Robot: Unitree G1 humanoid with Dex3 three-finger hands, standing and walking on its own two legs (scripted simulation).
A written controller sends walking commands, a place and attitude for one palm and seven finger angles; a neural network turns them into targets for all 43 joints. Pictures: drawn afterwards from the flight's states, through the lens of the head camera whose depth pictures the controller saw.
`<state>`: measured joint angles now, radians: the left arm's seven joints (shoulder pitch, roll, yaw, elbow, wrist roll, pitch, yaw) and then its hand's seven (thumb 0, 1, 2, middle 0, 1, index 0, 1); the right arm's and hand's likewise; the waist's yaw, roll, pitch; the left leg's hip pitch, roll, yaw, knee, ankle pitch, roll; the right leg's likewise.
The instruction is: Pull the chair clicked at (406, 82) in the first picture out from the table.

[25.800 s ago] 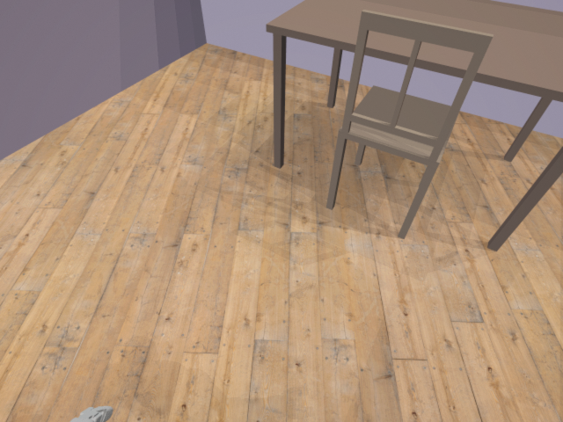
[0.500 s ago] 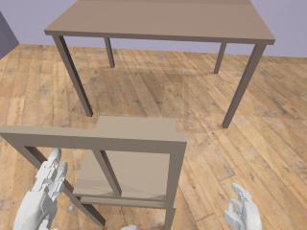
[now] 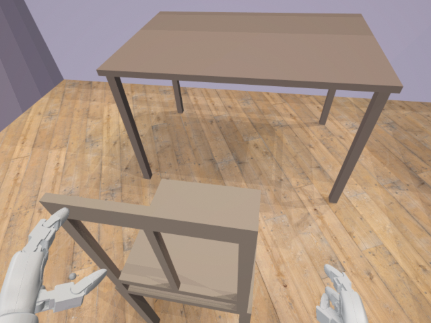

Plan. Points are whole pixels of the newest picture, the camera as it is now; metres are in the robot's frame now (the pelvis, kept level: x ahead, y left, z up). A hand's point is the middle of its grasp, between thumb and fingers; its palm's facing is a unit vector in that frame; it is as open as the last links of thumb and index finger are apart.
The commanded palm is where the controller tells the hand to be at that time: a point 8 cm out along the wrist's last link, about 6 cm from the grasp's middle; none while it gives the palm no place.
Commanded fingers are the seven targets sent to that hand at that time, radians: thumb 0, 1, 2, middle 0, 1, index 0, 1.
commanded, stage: draw the hand back to the body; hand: left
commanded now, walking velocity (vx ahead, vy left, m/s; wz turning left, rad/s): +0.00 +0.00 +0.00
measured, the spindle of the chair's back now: (165, 261) +0.25 +0.16 -0.07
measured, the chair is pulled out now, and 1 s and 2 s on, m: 0.62 0.61 0.61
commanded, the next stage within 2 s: step back with the hand held close in 0.60 s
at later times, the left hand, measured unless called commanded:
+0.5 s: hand (69, 217) +0.21 +0.24 +0.16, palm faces +0.41 -0.79 -0.44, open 7.5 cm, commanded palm +0.16 +0.29 +0.19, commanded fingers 0.00 0.90 0.90 -0.20 -0.30 -0.20 -0.30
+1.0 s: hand (57, 224) +0.20 +0.26 +0.16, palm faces +0.33 -0.78 -0.53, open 7.4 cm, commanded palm +0.14 +0.30 +0.19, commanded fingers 0.00 0.90 0.90 -0.20 -0.30 -0.20 -0.30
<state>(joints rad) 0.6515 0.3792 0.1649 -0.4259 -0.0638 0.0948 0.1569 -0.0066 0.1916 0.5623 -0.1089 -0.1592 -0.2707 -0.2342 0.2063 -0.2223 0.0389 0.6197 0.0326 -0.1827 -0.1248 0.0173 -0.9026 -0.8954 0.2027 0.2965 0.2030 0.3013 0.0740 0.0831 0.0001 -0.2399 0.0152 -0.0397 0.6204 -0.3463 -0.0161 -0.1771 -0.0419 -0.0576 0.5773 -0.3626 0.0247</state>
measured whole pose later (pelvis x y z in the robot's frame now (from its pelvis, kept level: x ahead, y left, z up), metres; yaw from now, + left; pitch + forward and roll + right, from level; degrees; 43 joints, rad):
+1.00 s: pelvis -0.01 +0.01 +0.01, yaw -3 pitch +0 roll +0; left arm 0.55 0.38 0.37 -0.45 -0.06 -0.08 0.13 0.01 0.89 0.90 -0.21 -0.31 -0.21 -0.30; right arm 0.12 -0.23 -0.03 0.59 0.03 0.01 -0.09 0.02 -0.90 -0.90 0.20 0.30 0.20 0.30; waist 0.01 0.08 0.06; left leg -0.22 0.01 0.02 0.47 -0.25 0.00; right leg -0.19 -0.05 0.00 0.46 -0.26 0.04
